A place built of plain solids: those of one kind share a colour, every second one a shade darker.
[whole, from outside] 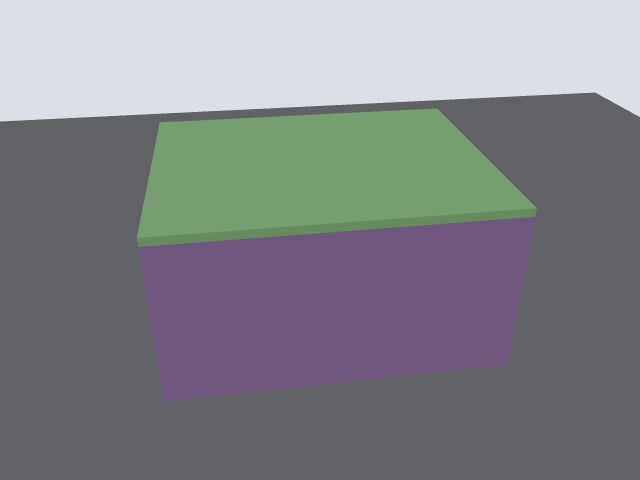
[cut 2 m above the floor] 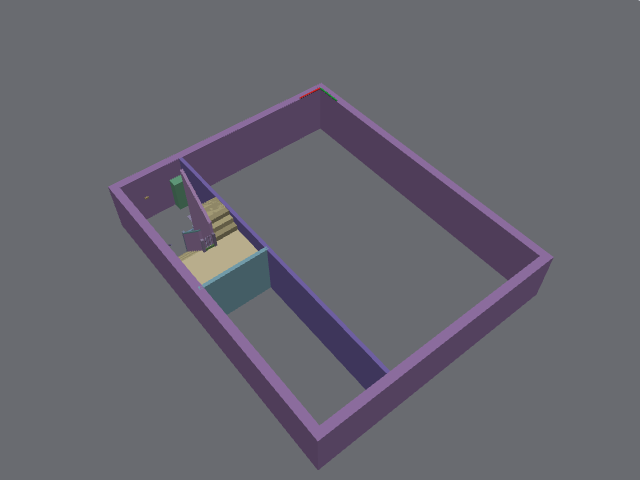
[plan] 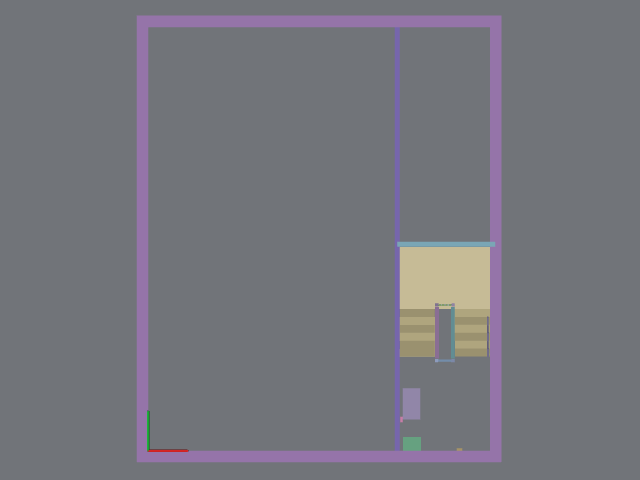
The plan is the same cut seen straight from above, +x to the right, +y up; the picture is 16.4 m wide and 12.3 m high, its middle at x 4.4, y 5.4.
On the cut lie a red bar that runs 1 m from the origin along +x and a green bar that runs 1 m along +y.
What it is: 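A small block of dwellings, 8.8 m wide and 10.9 m deep inside, its common dog-leg stair of 14 risers of 203 mm a storey on goings of 203 mm, 0.90 m wide flights and a well of 0.51 m; the dwelling on the first floor; a hall, a living room, a kitchen, a bedroom, the bathroom shut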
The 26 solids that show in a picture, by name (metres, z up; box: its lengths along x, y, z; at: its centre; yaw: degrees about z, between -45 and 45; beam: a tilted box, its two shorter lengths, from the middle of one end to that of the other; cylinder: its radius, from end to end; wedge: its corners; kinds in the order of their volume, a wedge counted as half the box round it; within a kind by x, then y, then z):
{
 "wall_1": {"box": [0.3, 11.45, 5.73], "at": [-0.15, 5.43, 2.82]},
 "wall_2": {"box": [9.35, 0.3, 5.73], "at": [4.38, -0.15, 2.82]},
 "wall_3": {"box": [9.35, 0.3, 5.73], "at": [4.38, 11.0, 2.82]},
 "wall_4": {"box": [0.3, 11.45, 5.73], "at": [8.9, 5.43, 2.82]},
 "roof_slab_1": {"box": [9.33, 11.43, 0.44], "at": [4.38, 5.43, 5.75]},
 "piece_1": {"box": [0.9, 0.4, 2.49], "at": [6.9, 2.62, 1.19]},
 "piece_2": {"box": [0.9, 0.61, 2.28], "at": [6.9, 2.72, 1.09]},
 "piece_3": {"box": [0.9, 0.61, 2.08], "at": [6.9, 2.92, 0.99]},
 "piece_4": {"box": [0.9, 0.61, 1.88], "at": [6.9, 3.12, 0.89]},
 "piece_5": {"box": [0.9, 0.61, 1.67], "at": [6.9, 3.32, 0.79]},
 "piece_6": {"box": [0.9, 0.61, 0.25], "at": [8.3, 2.72, 0.08]},
 "piece_7": {"box": [0.9, 0.61, 0.46], "at": [8.3, 2.92, 0.18]},
 "piece_8": {"box": [0.9, 0.61, 0.66], "at": [8.3, 3.13, 0.28]},
 "piece_9": {"box": [0.9, 0.61, 0.86], "at": [8.3, 3.33, 0.38]},
 "piece_10": {"box": [0.9, 0.61, 1.06], "at": [8.3, 3.53, 0.48]},
 "piece_11": {"box": [0.9, 0.51, 1.27], "at": [8.3, 3.68, 0.58]},
 "half_1": {"box": [2.31, 1.59, 1.47], "at": [7.6, 4.43, 0.69]},
 "core_wall_low_1": {"box": [0.13, 10.86, 2.73], "at": [6.38, 5.43, 1.32]},
 "core_wall_back_1": {"box": [2.51, 0.13, 5.57], "at": [7.63, 5.29, 2.74]},
 "guard_panel_1": {"wedge": [[7.35, 2.36, -0.05], [7.35, 2.36, 3.79], [7.35, 3.68, -0.05], [7.35, 3.68, 2.47], [7.45, 2.36, -0.05], [7.45, 2.36, 3.79], [7.45, 3.68, -0.05], [7.45, 3.68, 2.47]]},
 "guard_panel_2": {"wedge": [[7.75, 2.36, -0.05], [7.75, 2.36, 1.05], [7.75, 3.68, -0.05], [7.75, 3.68, 2.37], [7.85, 2.36, -0.05], [7.85, 2.36, 1.05], [7.85, 3.68, -0.05], [7.85, 3.68, 2.37]]},
 "hung_more_letter_boxes_1": {"box": [0.46, 0.35, 1.31], "at": [6.76, 0.18, 0.61]},
 "guard_cap_1": {"wedge": [[7.76, 2.36, 1.05], [7.76, 2.36, 1.1], [7.76, 3.68, 2.37], [7.76, 3.68, 2.42], [7.85, 2.36, 1.05], [7.85, 2.36, 1.1], [7.85, 3.68, 2.37], [7.85, 3.68, 2.42]]},
 "laid_doormat_1": {"box": [0.45, 0.8, 0.05], "at": [6.75, 1.2, -0.02]},
 "guard_newel_1": {"box": [0.09, 0.09, 1.15], "at": [7.39, 3.74, 1.95]},
 "guard_newel_2": {"box": [0.09, 0.09, 1.15], "at": [7.81, 3.74, 1.95]}
}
